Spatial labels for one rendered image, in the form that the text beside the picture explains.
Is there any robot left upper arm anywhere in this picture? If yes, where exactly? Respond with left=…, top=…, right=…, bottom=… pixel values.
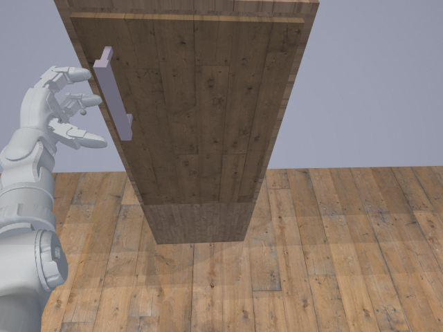
left=0, top=229, right=69, bottom=332

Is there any robot left forearm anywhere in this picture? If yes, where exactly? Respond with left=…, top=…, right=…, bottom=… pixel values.
left=0, top=128, right=57, bottom=239

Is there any robot left hand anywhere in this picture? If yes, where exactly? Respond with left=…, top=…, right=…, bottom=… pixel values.
left=20, top=66, right=107, bottom=150

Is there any handle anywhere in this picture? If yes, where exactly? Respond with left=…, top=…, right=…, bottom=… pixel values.
left=93, top=46, right=133, bottom=140

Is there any cupboard door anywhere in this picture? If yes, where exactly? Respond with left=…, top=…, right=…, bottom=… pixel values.
left=70, top=12, right=305, bottom=205

